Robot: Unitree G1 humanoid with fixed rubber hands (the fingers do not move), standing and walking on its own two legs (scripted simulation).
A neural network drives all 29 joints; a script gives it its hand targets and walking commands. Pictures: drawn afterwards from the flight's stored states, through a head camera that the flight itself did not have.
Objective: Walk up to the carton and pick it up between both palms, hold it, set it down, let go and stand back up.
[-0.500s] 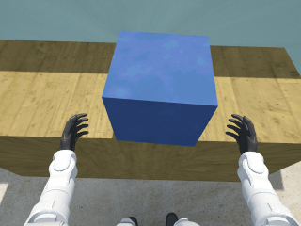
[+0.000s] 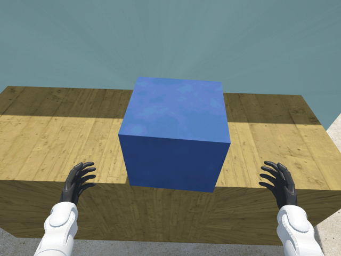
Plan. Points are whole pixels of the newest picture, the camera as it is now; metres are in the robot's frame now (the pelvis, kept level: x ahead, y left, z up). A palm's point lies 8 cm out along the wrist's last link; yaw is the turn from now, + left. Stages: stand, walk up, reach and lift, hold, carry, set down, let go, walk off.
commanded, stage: set down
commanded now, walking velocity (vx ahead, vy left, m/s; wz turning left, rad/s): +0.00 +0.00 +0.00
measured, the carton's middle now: (175, 134) +0.48 -0.01 -0.02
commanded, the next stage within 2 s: let go in 1.74 s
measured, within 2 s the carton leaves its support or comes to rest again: neither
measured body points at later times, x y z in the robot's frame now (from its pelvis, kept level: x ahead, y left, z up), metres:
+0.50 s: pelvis +0.02 +0.00 +0.00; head +0.01 +0.02 +0.45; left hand +0.25 +0.25 -0.02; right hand +0.22 -0.26 -0.01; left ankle +0.03 +0.13 -0.73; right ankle +0.04 -0.10 -0.73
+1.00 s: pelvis +0.02 +0.00 +0.00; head +0.01 +0.01 +0.45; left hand +0.24 +0.24 -0.04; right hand +0.20 -0.26 -0.03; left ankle +0.03 +0.13 -0.73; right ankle +0.04 -0.10 -0.73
